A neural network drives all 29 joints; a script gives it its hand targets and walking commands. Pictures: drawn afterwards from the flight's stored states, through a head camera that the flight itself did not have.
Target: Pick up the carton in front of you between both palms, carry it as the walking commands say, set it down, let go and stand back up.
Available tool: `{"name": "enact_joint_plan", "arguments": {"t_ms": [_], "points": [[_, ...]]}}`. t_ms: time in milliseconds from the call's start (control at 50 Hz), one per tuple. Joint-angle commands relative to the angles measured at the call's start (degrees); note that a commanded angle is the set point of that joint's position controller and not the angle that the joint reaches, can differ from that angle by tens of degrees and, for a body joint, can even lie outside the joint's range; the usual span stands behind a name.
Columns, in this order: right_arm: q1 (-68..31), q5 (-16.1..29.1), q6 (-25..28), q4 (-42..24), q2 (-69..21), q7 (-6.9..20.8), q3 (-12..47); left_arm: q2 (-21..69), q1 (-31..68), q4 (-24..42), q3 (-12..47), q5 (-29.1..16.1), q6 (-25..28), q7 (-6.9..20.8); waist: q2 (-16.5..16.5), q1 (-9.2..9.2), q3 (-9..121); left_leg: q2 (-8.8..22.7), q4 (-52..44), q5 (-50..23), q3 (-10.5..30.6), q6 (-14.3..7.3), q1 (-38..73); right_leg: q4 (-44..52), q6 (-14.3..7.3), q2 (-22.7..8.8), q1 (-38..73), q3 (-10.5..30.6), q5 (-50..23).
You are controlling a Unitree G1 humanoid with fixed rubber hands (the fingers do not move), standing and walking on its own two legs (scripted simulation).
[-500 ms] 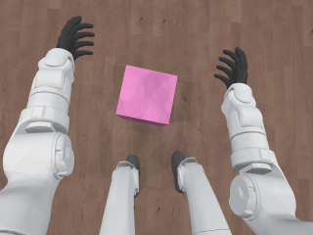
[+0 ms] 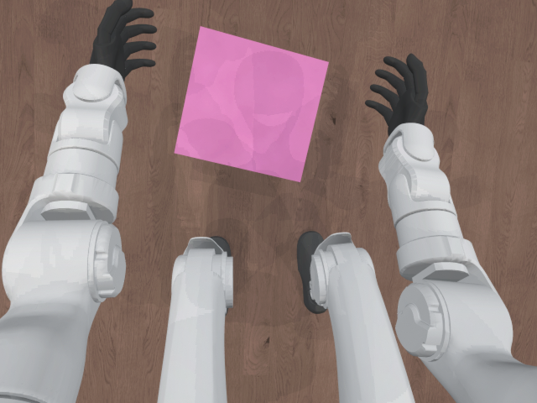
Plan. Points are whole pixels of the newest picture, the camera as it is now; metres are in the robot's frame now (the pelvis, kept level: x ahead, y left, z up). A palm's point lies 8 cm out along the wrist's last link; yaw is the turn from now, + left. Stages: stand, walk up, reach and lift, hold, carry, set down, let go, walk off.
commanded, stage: reach and lift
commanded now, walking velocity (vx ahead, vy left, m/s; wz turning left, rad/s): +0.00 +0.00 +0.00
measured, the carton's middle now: (249, 118) +0.49 +0.05 -0.39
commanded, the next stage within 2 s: none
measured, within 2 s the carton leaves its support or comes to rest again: leaves its support in 1.24 s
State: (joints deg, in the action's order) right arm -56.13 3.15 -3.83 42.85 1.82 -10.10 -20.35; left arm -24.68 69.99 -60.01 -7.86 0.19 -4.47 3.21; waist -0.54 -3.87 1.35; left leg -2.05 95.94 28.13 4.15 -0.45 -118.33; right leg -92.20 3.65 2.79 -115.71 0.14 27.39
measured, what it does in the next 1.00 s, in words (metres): lowers itself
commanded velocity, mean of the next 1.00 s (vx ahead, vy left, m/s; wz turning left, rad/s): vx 0.00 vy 0.00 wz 0.00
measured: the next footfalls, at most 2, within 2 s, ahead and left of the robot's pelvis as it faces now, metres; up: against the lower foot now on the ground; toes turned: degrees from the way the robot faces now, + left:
none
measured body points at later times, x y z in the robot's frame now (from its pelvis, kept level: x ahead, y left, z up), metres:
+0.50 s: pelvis -0.03 +0.00 -0.14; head +0.34 +0.05 +0.10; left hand +0.53 +0.21 -0.34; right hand +0.49 -0.16 -0.32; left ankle +0.08 +0.11 -0.48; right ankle +0.10 -0.13 -0.48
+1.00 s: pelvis -0.03 -0.01 -0.14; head +0.33 +0.05 +0.11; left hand +0.53 +0.19 -0.33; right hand +0.51 -0.12 -0.31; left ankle +0.08 +0.11 -0.48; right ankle +0.10 -0.13 -0.48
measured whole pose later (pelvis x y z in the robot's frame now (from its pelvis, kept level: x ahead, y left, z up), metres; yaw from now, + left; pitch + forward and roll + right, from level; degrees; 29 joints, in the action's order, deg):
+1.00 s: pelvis -0.03 -0.01 -0.14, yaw +0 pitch +37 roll -5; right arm -81.2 10.8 -1.3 64.0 6.5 -13.1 -14.4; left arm -26.4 89.5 -74.3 7.2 -10.5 -2.9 0.0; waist -4.3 -2.1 -19.1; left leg -0.5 125.0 31.5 3.6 -0.4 -130.8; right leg -121.4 4.5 4.8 -128.7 -0.4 30.2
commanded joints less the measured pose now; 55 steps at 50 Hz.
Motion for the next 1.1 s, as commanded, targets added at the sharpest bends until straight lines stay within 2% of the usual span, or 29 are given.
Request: {"name": "enact_joint_plan", "arguments": {"t_ms": [0,80,160,240,340,400,480,540,580,640,680,760,820,860,900,960,980,1020,1080], "points": [[-10.9,3.4,0.5,-6.0,6.3,-1.5,2.8,-9.3,19.3,6.9,3.0,-3.9,1.0,-0.7,10.3,-0.21,65.1,0.3,0.0,-26.0,-1.5,1.0,42.7,-2.4,2.7,2.2,23.5,-5.3,-20.3],[-16.3,5.6,-0.9,-5.9,7.7,-2.8,4.2,-11.8,24.4,5.3,5.7,-6.9,0.0,-0.7,10.5,-0.21,63.9,1.2,3.8,-16.4,-2.2,0.8,37.9,-7.1,2.1,1.5,23.1,-5.7,-13.8],[-22.0,6.3,-1.9,-2.2,8.7,-3.4,4.2,-13.1,29.0,0.2,7.4,-8.2,-0.8,-0.5,9.9,-0.5,56.8,2.2,6.3,-6.9,-1.8,0.0,32.3,-10.8,1.8,0.5,19.8,-5.9,-7.0],[-26.4,6.1,-1.2,3.3,9.5,-3.2,3.8,-13.4,32.0,-5.2,9.0,-8.9,-0.4,-0.3,8.7,-0.81,49.8,3.1,9.1,-2.8,-0.7,-0.4,27.5,-14.8,1.7,0.0,17.4,-5.9,-4.8],[-30.0,6.2,0.7,8.5,10.8,-2.5,3.7,-13.7,34.5,-8.5,11.3,-10.2,1.1,-0.8,7.7,-0.78,45.7,3.6,13.4,-5.4,0.3,-0.4,24.6,-19.6,1.7,0.0,16.7,-5.7,-7.3],[-29.6,10.2,1.8,12.3,8.4,-1.5,6.6,-13.8,35.2,-7.3,12.8,-10.8,2.6,-1.7,8.7,1.66,47.1,3.8,15.4,-10.8,0.4,-0.4,26.5,-22.0,1.6,0.6,16.4,-5.4,-11.5],[-30.3,11.8,2.8,14.1,10.1,-1.0,8.0,-14.2,36.0,-4.6,12.2,-10.8,3.4,-2.7,9.0,3.19,48.0,3.7,17.4,-14.9,0.8,-0.2,28.7,-24.0,1.4,1.0,14.0,-5.4,-13.3],[-31.5,12.8,3.5,13.3,10.9,-1.1,9.1,-12.9,36.1,-3.5,12.8,-11.6,3.5,-3.5,9.5,3.36,49.6,3.5,18.7,-18.3,0.9,-0.1,32.6,-24.7,1.3,1.2,12.0,-5.8,-14.7],[-30.3,13.0,3.6,13.3,11.2,-1.3,9.5,-11.5,34.9,-3.5,13.5,-12.3,3.3,-3.8,9.5,2.7,51.2,3.2,19.2,-19.8,0.7,0.1,34.4,-24.7,1.2,1.4,12.3,-6.2,-15.5],[-27.7,11.9,3.5,15.0,10.7,-1.7,8.8,-9.1,32.0,-5.9,14.2,-12.7,2.8,-3.6,8.9,1.01,48.3,3.1,19.0,-18.3,0.7,0.3,31.9,-24.2,1.2,1.4,11.4,-6.3,-14.6],[-27.2,10.6,3.5,15.3,10.5,-1.7,7.7,-8.3,31.0,-6.9,13.8,-12.3,2.7,-3.2,8.6,0.57,45.6,3.1,18.6,-16.6,0.7,0.4,28.8,-23.8,1.1,1.5,11.0,-6.0,-13.7],[-28.0,9.1,3.7,15.2,10.0,-1.8,6.7,-8.6,31.0,-7.7,12.5,-11.0,2.9,-3.1,7.6,1.1,42.6,3.0,18.0,-13.6,0.2,0.1,23.3,-23.5,1.1,1.7,12.4,-5.4,-13.0],[-30.0,9.5,3.8,14.4,7.8,-1.7,7.8,-7.0,32.3,-7.4,13.3,-11.0,3.2,-3.0,6.9,2.09,41.9,2.9,17.5,-11.8,-0.3,-0.2,21.3,-23.3,1.0,2.1,14.3,-5.0,-12.6],[-31.9,10.2,3.9,14.0,4.9,-1.4,9.1,-3.5,33.4,-7.3,15.0,-11.6,3.3,-2.9,6.4,2.58,41.8,2.7,17.3,-10.7,-0.5,-0.4,20.9,-23.1,1.0,2.6,15.4,-5.0,-12.2],[-34.0,10.1,3.8,14.1,0.5,-1.0,10.0,2.0,35.4,-7.5,16.6,-12.4,3.1,-2.2,5.9,2.32,41.2,2.3,17.2,-9.6,-0.4,-0.4,20.6,-23.0,0.9,3.1,16.2,-5.0,-11.6],[-33.7,5.8,3.4,16.5,-0.6,-1.2,6.2,4.6,36.4,-8.4,15.1,-10.1,2.7,-1.8,6.5,0.73,39.3,1.6,17.0,-7.8,-0.2,0.0,20.1,-23.0,0.8,3.7,16.1,-5.3,-10.4],[-38.9,5.5,3.2,14.7,-11.4,0.6,8.6,17.1,41.0,-6.5,18.7,-10.5,2.2,0.1,7.0,0.33,39.7,0.8,16.9,-7.9,0.2,-0.2,20.8,-23.0,0.2,4.5,15.5,-5.3,-10.2],[-46.1,3.1,1.8,15.1,-26.1,4.8,9.3,32.5,45.7,-5.8,19.9,-9.4,1.2,3.9,7.8,0.85,39.4,-0.3,17.7,-9.1,-0.6,-0.1,19.6,-24.4,-0.2,6.0,13.8,-5.6,-10.2],[-51.2,0.4,-0.8,13.0,-37.4,9.4,9.3,44.8,44.9,-4.3,17.4,-7.4,-0.6,7.9,6.1,1.67,38.6,-1.7,18.6,-9.9,-1.9,-0.9,16.6,-25.4,-0.4,7.1,13.0,-6.1,-10.1]]}}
